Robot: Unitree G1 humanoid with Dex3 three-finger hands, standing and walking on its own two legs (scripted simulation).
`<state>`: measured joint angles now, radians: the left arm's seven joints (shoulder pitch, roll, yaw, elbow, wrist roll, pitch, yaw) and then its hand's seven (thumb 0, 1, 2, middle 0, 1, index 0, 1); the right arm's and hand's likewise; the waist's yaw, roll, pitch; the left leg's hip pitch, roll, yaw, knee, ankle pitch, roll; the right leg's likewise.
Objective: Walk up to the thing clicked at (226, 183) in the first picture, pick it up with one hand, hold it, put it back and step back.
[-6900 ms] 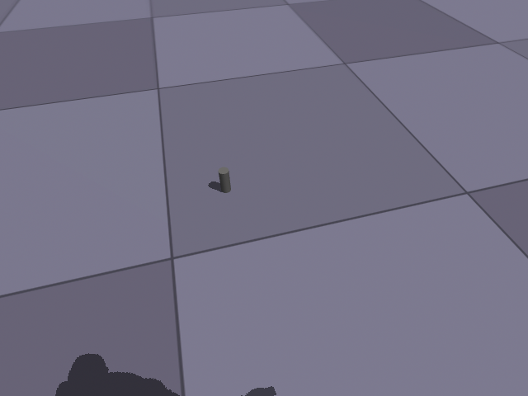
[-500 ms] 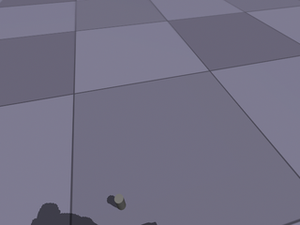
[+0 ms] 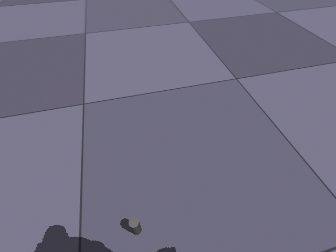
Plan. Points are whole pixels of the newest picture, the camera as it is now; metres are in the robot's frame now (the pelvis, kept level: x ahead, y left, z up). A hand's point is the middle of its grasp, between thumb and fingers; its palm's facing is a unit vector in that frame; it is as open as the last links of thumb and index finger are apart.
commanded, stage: stand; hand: left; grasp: from the side
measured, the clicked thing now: (135, 226) +0.39 +0.19 -0.71
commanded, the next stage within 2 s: go down in 0.20 s
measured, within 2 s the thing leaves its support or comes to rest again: neither
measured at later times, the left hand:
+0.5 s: hand out of the picture +0.15 +0.25 -0.17, palm faces +0.05 -0.95 -0.32, open 10.1 cm
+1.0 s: hand out of the picture +0.14 +0.28 -0.20, palm faces +0.08 -0.94 -0.32, open 17.3 cm
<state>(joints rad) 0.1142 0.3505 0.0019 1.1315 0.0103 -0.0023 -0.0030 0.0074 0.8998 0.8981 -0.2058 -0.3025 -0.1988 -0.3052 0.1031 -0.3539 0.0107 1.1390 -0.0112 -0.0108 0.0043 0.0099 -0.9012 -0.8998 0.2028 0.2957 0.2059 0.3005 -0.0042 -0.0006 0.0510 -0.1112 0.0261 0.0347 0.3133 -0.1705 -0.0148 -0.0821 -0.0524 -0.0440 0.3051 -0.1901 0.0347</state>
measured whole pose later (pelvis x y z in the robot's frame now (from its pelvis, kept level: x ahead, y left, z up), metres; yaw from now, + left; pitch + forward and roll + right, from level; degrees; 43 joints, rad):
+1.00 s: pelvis -0.01 +0.00 -0.08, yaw +0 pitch +15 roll -2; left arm 0.21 0.35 0.27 0.56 0.03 0.16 -0.10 0.00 -0.53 0.05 -0.09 -0.11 -0.08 -0.10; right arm 0.21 -0.24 -0.02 0.60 0.01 -0.11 -0.06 0.02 -0.88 -0.89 0.20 0.30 0.20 0.30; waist -0.03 0.00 -0.09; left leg -0.84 0.06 -0.01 1.06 -0.49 -0.02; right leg -0.78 -0.04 -0.05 1.02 -0.50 0.03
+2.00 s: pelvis -0.08 +0.00 -0.30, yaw -3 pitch +33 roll -5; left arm -0.36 0.67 0.66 0.93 -0.12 -0.37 -0.50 -0.01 -0.45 0.12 -0.05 -0.15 -0.05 -0.14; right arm 0.11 -0.31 0.04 0.67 -0.03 -0.15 -0.04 0.01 -0.90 -0.90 0.20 0.30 0.21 0.30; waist -0.05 -0.02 -0.15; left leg -1.85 0.06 -0.09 1.93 -0.66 -0.02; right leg -1.78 -0.04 -0.05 1.89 -0.68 0.02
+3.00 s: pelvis -0.10 +0.00 -0.40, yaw -5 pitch +32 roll -7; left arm -0.56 0.85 0.80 1.04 -0.16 -0.38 -0.66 -0.01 -0.47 0.10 -0.04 -0.10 -0.03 -0.10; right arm 0.09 -0.36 0.09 0.68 -0.05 -0.15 -0.02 0.01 -0.92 -0.91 0.20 0.30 0.21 0.30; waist -0.08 -0.03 -0.09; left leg -2.14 0.05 -0.14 2.25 -0.67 -0.02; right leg -2.05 -0.03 -0.06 2.19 -0.70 0.03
